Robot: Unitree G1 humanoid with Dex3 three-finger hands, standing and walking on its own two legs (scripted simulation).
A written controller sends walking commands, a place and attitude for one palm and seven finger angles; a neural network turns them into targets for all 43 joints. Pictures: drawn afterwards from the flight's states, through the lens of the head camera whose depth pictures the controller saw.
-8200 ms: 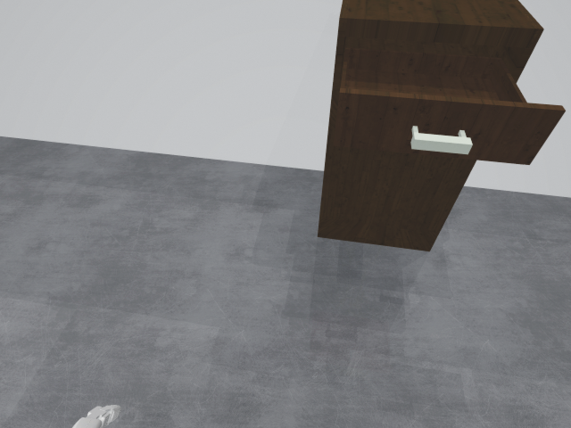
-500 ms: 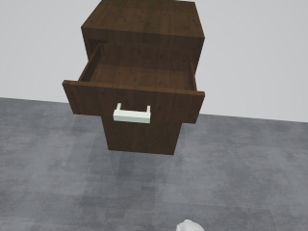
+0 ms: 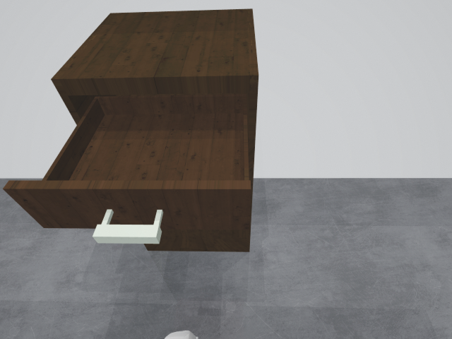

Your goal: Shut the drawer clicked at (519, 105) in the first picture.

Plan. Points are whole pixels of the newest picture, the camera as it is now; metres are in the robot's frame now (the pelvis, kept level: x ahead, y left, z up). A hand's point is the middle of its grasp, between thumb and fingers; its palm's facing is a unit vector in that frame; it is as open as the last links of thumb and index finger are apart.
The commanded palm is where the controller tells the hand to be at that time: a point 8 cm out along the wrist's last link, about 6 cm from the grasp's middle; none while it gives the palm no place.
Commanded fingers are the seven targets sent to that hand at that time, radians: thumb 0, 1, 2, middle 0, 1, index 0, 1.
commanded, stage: come to a stop and stand still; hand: left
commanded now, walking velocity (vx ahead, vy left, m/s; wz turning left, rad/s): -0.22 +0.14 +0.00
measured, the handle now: (131, 224) +0.31 +0.20 +0.03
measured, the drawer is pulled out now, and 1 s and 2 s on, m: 0.30 0.30 0.29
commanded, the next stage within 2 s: look again from close up in 1.02 s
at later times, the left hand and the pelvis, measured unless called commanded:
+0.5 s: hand out of the picture -0.01 +0.22 -0.18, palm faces +0.06 -0.98 -0.21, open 7.4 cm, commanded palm none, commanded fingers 0.00 0.90 0.90 -0.20 -0.30 -0.20 -0.30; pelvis -0.01 +0.03 +0.00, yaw -1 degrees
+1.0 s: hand out of the picture -0.04 +0.14 -0.17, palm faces +0.06 -0.99 -0.16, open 7.3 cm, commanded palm none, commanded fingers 0.00 0.90 0.90 -0.20 -0.30 -0.20 -0.30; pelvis -0.03 -0.01 +0.00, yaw +0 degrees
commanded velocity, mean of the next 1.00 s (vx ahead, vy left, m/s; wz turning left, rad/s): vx -0.02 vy -0.03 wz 0.00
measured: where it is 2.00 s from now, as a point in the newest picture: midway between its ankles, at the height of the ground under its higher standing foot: outside the picture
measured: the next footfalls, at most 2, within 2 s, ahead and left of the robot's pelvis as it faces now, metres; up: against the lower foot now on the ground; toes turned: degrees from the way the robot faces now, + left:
left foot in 0.26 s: +0.02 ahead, +0.13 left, +0.00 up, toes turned +2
right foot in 0.58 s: -0.01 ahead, -0.08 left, +0.00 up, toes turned -3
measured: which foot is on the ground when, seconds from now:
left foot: up 0.00-0.24, down 0.26-1.00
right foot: down 0.00-0.32, up 0.34-0.56, down 0.58-1.00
